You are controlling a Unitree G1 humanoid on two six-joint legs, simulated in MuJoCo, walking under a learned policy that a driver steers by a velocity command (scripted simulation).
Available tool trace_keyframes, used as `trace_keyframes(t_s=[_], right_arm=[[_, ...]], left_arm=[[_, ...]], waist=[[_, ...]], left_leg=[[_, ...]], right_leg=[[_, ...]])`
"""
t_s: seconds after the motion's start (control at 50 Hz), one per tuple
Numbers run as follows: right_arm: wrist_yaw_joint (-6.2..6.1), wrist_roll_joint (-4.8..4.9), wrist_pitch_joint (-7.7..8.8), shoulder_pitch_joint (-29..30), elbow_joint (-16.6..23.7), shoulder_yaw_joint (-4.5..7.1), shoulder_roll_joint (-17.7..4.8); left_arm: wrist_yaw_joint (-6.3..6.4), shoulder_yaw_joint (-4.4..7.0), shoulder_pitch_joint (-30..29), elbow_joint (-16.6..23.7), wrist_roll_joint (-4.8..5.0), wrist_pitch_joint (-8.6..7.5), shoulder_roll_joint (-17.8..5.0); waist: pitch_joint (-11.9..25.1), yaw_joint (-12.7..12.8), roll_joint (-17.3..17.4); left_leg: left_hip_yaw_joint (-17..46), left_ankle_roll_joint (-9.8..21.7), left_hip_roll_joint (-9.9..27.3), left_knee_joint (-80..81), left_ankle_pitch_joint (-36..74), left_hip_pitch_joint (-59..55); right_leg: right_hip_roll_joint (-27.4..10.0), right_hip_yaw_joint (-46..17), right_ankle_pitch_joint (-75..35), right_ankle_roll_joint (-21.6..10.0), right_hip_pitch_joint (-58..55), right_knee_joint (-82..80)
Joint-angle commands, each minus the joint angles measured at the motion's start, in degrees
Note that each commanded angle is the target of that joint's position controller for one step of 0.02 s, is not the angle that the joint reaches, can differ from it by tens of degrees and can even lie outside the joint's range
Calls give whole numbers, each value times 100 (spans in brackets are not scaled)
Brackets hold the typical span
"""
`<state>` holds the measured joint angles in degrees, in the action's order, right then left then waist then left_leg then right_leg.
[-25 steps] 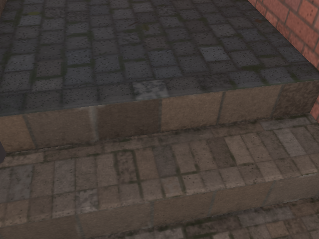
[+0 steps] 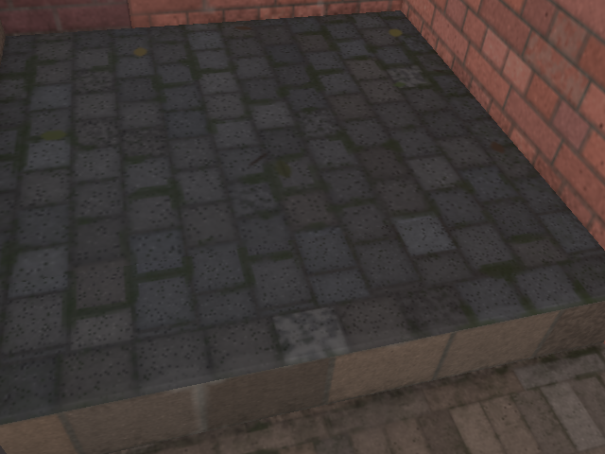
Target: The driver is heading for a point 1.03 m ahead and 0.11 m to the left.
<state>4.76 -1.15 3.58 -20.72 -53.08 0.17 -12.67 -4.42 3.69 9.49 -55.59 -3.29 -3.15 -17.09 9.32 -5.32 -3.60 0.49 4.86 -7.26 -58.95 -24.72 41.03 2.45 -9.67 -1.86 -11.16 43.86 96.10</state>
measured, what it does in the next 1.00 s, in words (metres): climbs, turning left: right foot 0.17 m higher, then left foot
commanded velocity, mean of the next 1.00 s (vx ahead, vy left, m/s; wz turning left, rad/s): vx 0.32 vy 0.00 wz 0.30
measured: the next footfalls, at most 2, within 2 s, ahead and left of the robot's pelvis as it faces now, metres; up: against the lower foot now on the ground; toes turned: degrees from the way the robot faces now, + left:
right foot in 0.40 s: +0.41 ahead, -0.07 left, +0.17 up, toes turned +7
left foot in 0.86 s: +0.39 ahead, +0.17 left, +0.17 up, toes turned +22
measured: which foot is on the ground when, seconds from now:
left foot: down 0.00-0.42, up 0.44-0.84, down 0.86-1.00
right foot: up 0.00-0.38, down 0.40-0.90, up 0.92-1.00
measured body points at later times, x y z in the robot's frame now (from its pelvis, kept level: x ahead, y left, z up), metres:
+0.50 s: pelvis +0.27 -0.01 +0.15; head +0.26 +0.01 +0.60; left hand +0.47 +0.23 +0.09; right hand +0.31 -0.23 +0.01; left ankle +0.10 +0.08 -0.43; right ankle +0.37 -0.08 -0.50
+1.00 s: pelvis +0.40 +0.05 +0.23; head +0.40 +0.05 +0.68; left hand +0.44 +0.31 +0.09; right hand +0.56 -0.16 +0.10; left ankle +0.36 +0.16 -0.50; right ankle +0.35 -0.08 -0.32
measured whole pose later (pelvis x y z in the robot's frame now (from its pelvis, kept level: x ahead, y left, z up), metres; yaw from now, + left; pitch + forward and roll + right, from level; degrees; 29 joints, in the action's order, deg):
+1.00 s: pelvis +0.40 +0.05 +0.23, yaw +16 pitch +5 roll +1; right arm -0.8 -2.1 5.4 -10.1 -53.8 2.5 -11.1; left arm -4.1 2.7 9.9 -56.1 -1.3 -4.3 -12.0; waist 5.8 -3.3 -0.8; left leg -5.3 1.7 1.2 -33.7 -17.7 21.5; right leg -0.5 0.1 27.8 -7.8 40.5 94.1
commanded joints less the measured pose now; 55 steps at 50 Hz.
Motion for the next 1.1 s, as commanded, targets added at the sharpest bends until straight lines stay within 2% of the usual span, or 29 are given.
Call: trace_keyframes(t_s=[0.02, 0.1, 0.12, 0.18, 0.22, 0.28, 0.3, 0.36, 0.38, 0.4, 0.42, 0.44, 0.46, 0.48, 0.52, 0.56, 0.64, 0.68, 0.72, 0.76, 0.82, 0.86, 0.88, 0.9, 0.94, 0.98, 1.0, 1.04, 1.1], right_arm=[[24, 12, 46, -107, -606, -242, 440], [44, -175, 317, -53, -607, -156, 16], [-41, -227, 343, -654, -856, -183, 28], [-60, -400, 329, -2224, -1643, -284, 334], [76, -502, 375, -2179, -1568, -304, 334], [59, -37, 349, -1979, -1285, -349, 478], [94, 39, 355, -1472, -1116, -370, 482], [109, 85, 547, -1518, -1066, -116, -373], [88, 235, 560, -1302, -951, 111, -684], [106, 103, 564, -973, -813, 255, -792], [48, -159, 587, -1552, -760, 185, -73], [132, -198, 458, -1288, -685, 161, 410], [220, 66, 328, -62, -555, 283, 114], [188, 148, 289, 380, -395, 343, 66], [-10, -73, 190, 826, -109, 239, 323], [-77, -96, 7, 937, 138, 30, 886], [161, 25, -81, 1348, 295, -6, 505], [333, 78, 0, 835, -55, 122, 89], [300, -118, 116, 1141, -9, 195, -254], [201, -213, 125, 1604, 73, 157, -175], [-90, -32, 63, 2342, 529, 121, -126], [-449, -31, 31, 1959, 492, 234, -438], [-558, -16, 71, 1475, 408, 330, -745], [-632, -13, 118, 1258, 383, 446, -1061], [-726, -55, 170, -504, -80, 509, -706], [-626, -148, 152, -640, -529, 375, -388], [-407, -155, 76, -808, -795, 190, 105], [-315, -173, 24, -804, -1134, -33, 518], [-448, -552, 213, 259, -1129, -156, 544]], left_arm=[[259, -291, 14, 487, -30, -51, 606], [368, -338, -559, 891, 191, -65, 210], [350, -374, -772, 938, 142, -79, 332], [278, -589, -1556, 1346, -66, -39, 619], [300, -653, -2012, 1627, -14, 82, 723], [330, -698, -3454, 2159, -80, 343, 952], [188, -757, -2862, 2017, -117, 382, 1223], [-56, -572, -2696, 2063, -40, 484, 684], [88, -459, -2222, 2008, 30, 382, 411], [254, -326, -1114, 1705, 92, 294, 170], [342, -299, 100, 1365, 196, 248, 108], [377, -235, 1080, 1178, 70, 263, -115], [457, -49, 1297, 1007, -18, 126, -416], [485, -10, 499, 928, 107, -33, -532], [388, -351, -33, 391, 245, -118, 816], [473, -538, -774, 248, 331, -176, 1500], [416, -360, -583, 258, -154, -174, 889], [239, -400, -1322, 591, -100, -192, 664], [255, -414, -1471, 790, 69, -275, 300], [263, -413, -1430, 753, 204, -302, 36], [134, -97, -488, 299, 379, -272, -296], [-83, 56, 639, -104, 173, -97, -259], [-108, 50, 1426, -245, -34, -37, 213], [-91, -162, 1714, -238, -20, -111, 927], [-40, -187, -419, 400, 153, -181, 594], [70, -145, -525, 352, 282, -234, 663], [64, -110, -817, 427, 251, -214, 614], [40, -387, -1028, 868, 118, -31, 1105], [147, -771, -1345, 1518, 256, 295, 1331]], waist=[[-413, 764, 502], [-351, 688, 601], [-451, 422, 1023], [-966, -73, 884], [-876, -28, 582], [-1017, -247, 873], [-1111, 184, 1271], [-287, 598, 1752], [-108, 771, 1927], [584, 1150, 1728], [2556, 998, 115], [2566, 1389, -1744], [1084, 1635, -888], [49, 1290, -298], [4, 627, 957], [-103, 97, 617], [-57, 152, 439], [-62, -236, 278], [135, -307, 596], [107, -227, 228], [-332, 147, -63], [-219, 420, -320], [708, 767, 110], [1327, 858, 913], [-36, -637, 2075], [-586, -392, 1322], [-918, -290, 743], [-864, 40, 496], [-693, 685, 537]], left_leg=[[3066, 732, 864, 2974, -530, -1479], [2057, 432, 657, 3429, 794, -658], [2426, 707, 778, 3440, 763, -1069], [3286, 1042, 1331, 3206, 258, -3075], [3244, 931, 1188, 3623, 98, -2860], [3432, 1348, 1544, 4985, 1190, -1342], [2831, 1323, 1687, 4994, 2336, -804], [2287, 1158, 1814, 4343, 10038, -2183], [2120, 900, 1668, 3830, 10654, -3169], [1979, 524, 1458, 2655, 10952, -3230], [1975, 125, 1047, 1077, 8507, -1703], [1780, -259, -174, -1485, 1509, 284], [1894, -194, 143, -4491, 2046, 1250], [1549, -20, 321, -5475, 2206, 2029], [1150, 518, 567, -5882, 1586, 2053], [1155, 705, 830, -5027, 697, 1975], [478, 340, 954, -4146, 1722, 1935], [118, 153, 954, -4601, 1841, 670], [51, -49, 1218, -3141, 2065, -160], [-167, -417, 1392, -663, 2399, -1517], [-431, -754, 932, 2745, 2011, -996], [-572, -458, 654, 3589, 2204, -1125], [-141, 142, 1067, 2898, 4017, -2572], [785, 1164, 1890, 2841, 4397, -4199], [2822, 1691, 2924, 4129, 1400, -5083], [2484, 1315, 2997, 4128, 234, -4585], [2044, 1204, 2891, 4307, 69, -4234], [1570, 1062, 3011, 4503, 387, -4192], [652, 765, 2945, 5210, 667, -3456]], right_leg=[[-260, -71, 304, -135, 2942, 2126], [-699, 964, 472, 244, 2334, 1350], [-589, 1015, 1023, 308, 2959, 2568], [-597, 549, 1797, -63, 5391, 3023], [-768, 905, 1177, -8, 5008, 1663], [-835, 1767, 1814, 516, 3170, -40], [-832, 2065, 1726, 523, 1927, -183], [21, 2571, 1890, 642, -201, -2168], [243, 2418, 2203, 660, -465, -3390], [37, 1667, 1386, 501, -1786, -3994], [-992, -318, -1307, -585, -4845, -4213], [-2672, -3557, -1071, -1908, -5725, -6270], [-2626, -4014, 1152, -1298, -4147, -6933], [-2536, -3410, 2528, -983, -3185, -7045], [-2487, -1424, 623, -745, -2365, -6920], [-1863, 32, -23, -261, -1892, -7311], [-1165, 1602, 325, 11, -1743, -7791], [-1042, 2111, -1163, 94, -925, -8041], [-1014, 2327, -2109, 252, -1316, -7903], [-903, 2381, -2401, 364, -1525, -7738], [-1493, 1339, -1964, -150, -3636, -6916], [-1864, 753, -2096, -431, -4543, -6515], [-1446, 1003, -1961, -54, -4309, -5654], [-947, 1316, 2, 320, -2765, -4741], [-151, 1399, 3762, 653, 1396, -831], [-229, 411, 3158, 94, 3238, 2494], [-137, 491, 3033, -174, 3452, 2639], [-434, 476, 2982, -433, 4125, 2937], [-878, 294, 3552, -552, 4627, 2994]])
Keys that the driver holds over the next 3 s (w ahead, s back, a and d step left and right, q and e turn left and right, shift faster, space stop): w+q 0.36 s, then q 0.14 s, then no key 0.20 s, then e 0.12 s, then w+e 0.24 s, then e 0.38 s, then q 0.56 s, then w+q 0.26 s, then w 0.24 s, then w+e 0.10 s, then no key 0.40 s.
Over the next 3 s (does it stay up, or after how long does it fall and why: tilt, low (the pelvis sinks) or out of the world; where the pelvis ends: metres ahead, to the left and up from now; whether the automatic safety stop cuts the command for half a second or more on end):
stays up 0.93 0.16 0.41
